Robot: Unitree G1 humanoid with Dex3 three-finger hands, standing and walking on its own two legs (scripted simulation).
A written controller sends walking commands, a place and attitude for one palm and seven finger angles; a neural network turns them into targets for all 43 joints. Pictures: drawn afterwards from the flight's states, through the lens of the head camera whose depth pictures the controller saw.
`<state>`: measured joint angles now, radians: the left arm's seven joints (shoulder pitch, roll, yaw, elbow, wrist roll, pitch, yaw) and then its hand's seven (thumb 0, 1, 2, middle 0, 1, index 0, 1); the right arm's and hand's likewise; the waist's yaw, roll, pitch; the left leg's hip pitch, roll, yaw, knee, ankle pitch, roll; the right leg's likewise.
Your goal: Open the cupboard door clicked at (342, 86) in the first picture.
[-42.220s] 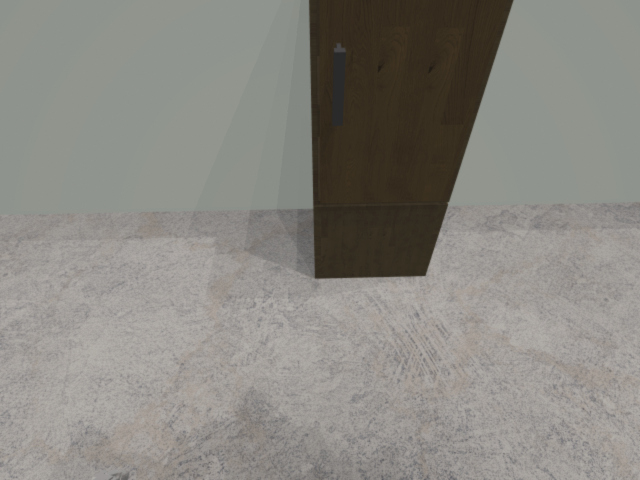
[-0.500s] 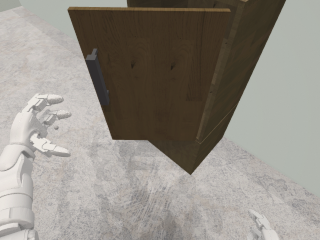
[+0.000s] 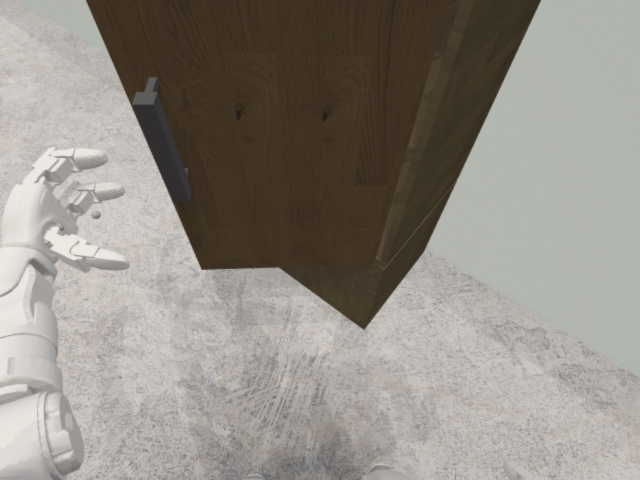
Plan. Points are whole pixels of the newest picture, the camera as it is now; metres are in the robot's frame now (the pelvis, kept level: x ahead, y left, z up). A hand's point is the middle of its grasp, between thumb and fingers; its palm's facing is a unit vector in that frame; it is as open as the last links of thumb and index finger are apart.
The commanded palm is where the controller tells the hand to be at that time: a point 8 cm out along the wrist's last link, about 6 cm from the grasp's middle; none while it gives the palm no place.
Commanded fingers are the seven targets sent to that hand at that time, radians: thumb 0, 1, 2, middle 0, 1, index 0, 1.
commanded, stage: move the hooked fingers beside the handle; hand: left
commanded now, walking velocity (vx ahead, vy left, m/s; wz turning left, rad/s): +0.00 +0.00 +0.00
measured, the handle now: (168, 143) +0.55 +0.22 +0.08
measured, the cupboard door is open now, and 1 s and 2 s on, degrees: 42 42 42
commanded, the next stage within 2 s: slide the fingers in behind the handle in 1.52 s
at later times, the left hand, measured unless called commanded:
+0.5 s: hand (108, 181) +0.46 +0.27 +0.10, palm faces +0.05 -1.00 +0.00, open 14.0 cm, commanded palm +0.44 +0.32 +0.09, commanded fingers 0.00 -0.50 0.30 -0.30 -1.20 -0.30 -1.20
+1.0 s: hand (112, 164) +0.50 +0.29 +0.09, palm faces +0.04 -1.00 +0.00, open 14.0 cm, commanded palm +0.47 +0.33 +0.08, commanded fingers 0.00 -0.50 0.30 -0.30 -1.20 -0.30 -1.20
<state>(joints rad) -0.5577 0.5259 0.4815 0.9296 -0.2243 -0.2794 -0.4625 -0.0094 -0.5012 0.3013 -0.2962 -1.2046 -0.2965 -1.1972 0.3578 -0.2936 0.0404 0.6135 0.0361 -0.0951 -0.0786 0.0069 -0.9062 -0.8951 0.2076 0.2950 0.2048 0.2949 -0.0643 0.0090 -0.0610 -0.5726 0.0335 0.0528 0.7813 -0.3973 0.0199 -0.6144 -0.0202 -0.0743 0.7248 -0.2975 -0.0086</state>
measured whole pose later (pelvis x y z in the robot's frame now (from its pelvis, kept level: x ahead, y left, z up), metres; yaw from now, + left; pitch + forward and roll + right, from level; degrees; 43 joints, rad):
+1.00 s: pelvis +0.01 +0.01 -0.01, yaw -2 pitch +19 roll -3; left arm -0.87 0.76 0.57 1.22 -0.12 -0.30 -0.49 -0.01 -0.50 0.30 -0.30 -1.20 -0.30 -1.20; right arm 0.46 -0.30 0.05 0.59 0.01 0.08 -0.05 0.00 -0.91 -0.89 0.21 0.30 0.21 0.29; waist -0.17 0.00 -0.07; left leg -0.78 0.06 0.05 0.89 -0.44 0.03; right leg -0.81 0.01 -0.07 0.78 -0.31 0.00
